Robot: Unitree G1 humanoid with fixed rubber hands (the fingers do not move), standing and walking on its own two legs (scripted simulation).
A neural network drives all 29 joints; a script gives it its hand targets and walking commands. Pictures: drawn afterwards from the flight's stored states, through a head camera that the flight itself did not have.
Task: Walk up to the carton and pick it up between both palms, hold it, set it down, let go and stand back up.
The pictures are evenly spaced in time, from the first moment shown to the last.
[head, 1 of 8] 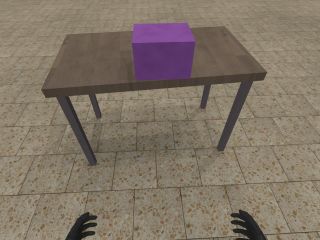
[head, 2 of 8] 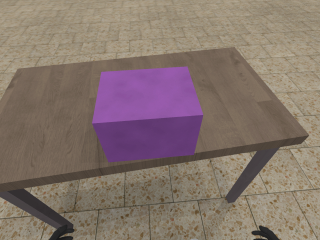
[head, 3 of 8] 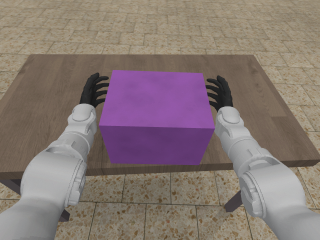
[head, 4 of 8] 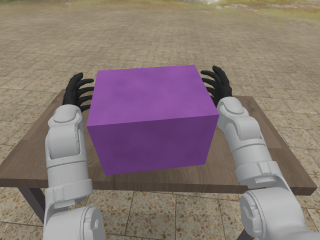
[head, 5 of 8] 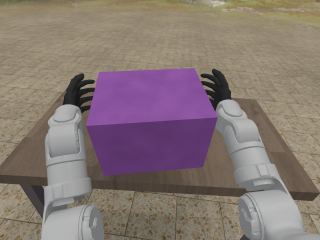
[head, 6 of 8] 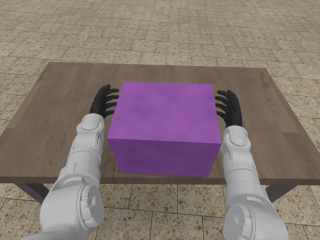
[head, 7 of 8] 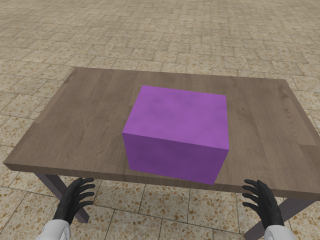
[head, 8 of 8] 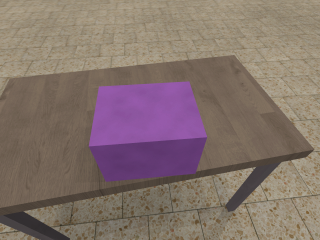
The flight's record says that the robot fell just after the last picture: no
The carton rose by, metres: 0.17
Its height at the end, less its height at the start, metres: +0.00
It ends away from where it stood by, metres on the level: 0.01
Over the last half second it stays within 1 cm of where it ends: yes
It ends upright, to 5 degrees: yes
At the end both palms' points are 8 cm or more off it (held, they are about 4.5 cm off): yes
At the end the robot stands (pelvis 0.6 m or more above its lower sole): yes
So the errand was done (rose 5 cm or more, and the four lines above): yes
